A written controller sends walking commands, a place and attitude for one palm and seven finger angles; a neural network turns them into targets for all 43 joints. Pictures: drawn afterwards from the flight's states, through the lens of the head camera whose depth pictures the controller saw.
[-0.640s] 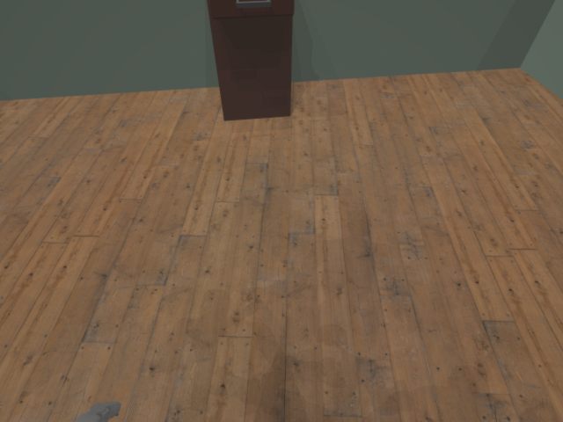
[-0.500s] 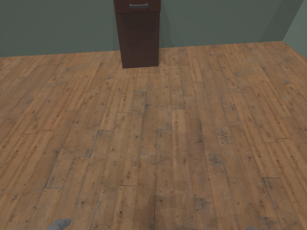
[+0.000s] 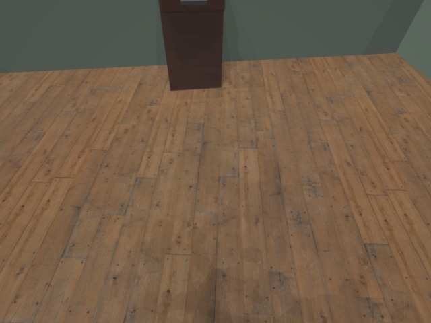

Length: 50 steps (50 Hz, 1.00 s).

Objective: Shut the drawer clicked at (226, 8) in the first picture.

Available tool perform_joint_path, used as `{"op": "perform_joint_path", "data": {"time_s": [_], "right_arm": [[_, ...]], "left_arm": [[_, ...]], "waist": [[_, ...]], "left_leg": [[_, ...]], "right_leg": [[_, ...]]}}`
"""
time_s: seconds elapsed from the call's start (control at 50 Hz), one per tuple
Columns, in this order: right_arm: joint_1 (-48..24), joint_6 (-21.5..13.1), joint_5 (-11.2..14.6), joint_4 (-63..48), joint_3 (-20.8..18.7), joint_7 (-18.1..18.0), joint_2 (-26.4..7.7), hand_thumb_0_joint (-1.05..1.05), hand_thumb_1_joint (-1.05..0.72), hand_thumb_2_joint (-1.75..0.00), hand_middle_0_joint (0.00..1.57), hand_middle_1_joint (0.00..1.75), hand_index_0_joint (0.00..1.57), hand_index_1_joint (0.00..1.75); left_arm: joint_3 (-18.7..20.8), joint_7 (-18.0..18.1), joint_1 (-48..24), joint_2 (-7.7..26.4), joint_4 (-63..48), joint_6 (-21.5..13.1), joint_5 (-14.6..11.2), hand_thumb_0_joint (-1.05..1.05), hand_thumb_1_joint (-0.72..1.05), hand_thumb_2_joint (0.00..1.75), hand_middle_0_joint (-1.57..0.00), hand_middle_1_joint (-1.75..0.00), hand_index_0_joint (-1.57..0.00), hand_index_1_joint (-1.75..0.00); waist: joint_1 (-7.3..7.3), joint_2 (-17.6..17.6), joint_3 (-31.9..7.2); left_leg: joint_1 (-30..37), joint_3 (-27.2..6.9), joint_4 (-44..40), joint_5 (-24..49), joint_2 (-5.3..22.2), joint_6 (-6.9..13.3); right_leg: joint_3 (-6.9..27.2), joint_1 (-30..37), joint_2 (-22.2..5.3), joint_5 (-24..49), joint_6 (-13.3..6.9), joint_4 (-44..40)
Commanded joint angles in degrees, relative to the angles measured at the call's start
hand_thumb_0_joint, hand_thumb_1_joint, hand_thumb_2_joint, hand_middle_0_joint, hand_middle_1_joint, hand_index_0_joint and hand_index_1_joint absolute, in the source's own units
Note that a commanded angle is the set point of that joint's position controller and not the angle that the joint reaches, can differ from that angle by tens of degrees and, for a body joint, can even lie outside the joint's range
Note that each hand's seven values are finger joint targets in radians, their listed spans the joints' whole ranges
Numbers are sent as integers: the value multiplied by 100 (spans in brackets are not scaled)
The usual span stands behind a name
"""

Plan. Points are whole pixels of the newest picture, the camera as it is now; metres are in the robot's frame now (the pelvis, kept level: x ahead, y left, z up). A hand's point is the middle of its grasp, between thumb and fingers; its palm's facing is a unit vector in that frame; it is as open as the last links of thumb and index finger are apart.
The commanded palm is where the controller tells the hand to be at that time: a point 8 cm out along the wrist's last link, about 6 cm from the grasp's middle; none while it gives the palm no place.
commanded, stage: stand and wait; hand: left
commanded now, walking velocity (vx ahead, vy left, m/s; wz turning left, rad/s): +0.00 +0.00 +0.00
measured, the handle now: (193, 1) +1.79 +0.23 -0.03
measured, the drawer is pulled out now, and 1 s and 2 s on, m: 0.19 0.19 0.19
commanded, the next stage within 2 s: look at it before walking up in 0.18 s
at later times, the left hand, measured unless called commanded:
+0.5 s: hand out of the picture +0.07 +0.25 -0.15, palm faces -0.03 -0.94 -0.33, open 7.4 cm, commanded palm none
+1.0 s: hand out of the picture +0.07 +0.25 -0.15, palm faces -0.04 -0.94 -0.34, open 7.4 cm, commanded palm none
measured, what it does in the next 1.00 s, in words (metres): stands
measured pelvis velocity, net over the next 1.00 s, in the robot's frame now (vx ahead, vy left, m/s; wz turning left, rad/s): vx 0.00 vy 0.01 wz -0.01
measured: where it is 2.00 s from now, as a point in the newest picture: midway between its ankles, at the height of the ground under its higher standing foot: (207, 307)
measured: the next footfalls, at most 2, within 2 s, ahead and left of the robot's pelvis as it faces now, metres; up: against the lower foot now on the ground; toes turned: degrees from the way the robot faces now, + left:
right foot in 1.78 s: +0.40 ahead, -0.06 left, +0.00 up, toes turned -1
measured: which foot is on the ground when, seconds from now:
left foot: down 0.00-1.00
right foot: down 0.00-1.00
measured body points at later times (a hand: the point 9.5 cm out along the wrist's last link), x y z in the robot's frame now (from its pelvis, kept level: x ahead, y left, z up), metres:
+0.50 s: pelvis -0.01 +0.01 +0.00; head +0.00 +0.01 +0.45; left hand +0.07 +0.30 -0.13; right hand +0.06 -0.29 -0.13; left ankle +0.00 +0.13 -0.74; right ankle -0.01 -0.11 -0.74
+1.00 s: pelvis +0.00 +0.01 +0.00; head +0.00 +0.00 +0.45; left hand +0.08 +0.30 -0.13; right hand +0.07 -0.29 -0.13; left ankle +0.00 +0.13 -0.74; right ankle -0.01 -0.11 -0.74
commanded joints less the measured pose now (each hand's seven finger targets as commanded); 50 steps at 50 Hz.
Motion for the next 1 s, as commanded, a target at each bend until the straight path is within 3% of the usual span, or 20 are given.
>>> {"op": "perform_joint_path", "data": {"time_s": [0.0, 0.28, 0.4, 0.7, 0.98], "right_arm": [[-388, -158, -10, -337, -206, -90, -1133, 0, -90, -90, 20, 30, 20, 30], [-344, -150, -14, -229, -205, -61, -1135, 0, -90, -90, 20, 30, 20, 30], [-325, -173, -5, -211, -205, -61, -1140, 0, -90, -90, 20, 30, 20, 30], [-343, -163, 13, -154, -198, -66, -1154, 0, -90, -90, 20, 30, 20, 30], [-372, -163, 16, -156, -197, -65, -1149, 0, -90, -90, 20, 30, 20, 30]], "left_arm": [[221, 78, -315, 1199, -386, -183, 18, 0, 90, 90, -20, -30, -20, -30], [212, 61, -370, 1188, -342, -171, 40, 0, 90, 90, -20, -30, -20, -30], [206, 60, -325, 1179, -325, -182, 37, 0, 90, 90, -20, -30, -20, -30], [191, 73, -282, 1183, -255, -180, 43, 0, 90, 90, -20, -30, -20, -30], [199, 84, -261, 1202, -259, -211, 41, 0, 90, 90, -20, -30, -20, -30]], "waist": [[24, -28, -392], [11, -76, -159], [10, -27, -377], [13, -70, -285], [4, -66, -429]], "left_leg": [[130, -430, -345, 932, 581, 258], [32, -492, -543, 500, 573, 254], [151, -487, -520, 694, 601, 260], [199, -463, -582, 793, 628, 260], [350, -425, -536, 1084, 637, 242]], "right_leg": [[603, 41, -716, 1016, -156, -510], [682, -158, -685, 312, -127, -750], [646, -42, -695, 595, -121, -691], [633, -16, -691, 838, -101, -697], [632, 119, -730, 1238, -111, -707]]}}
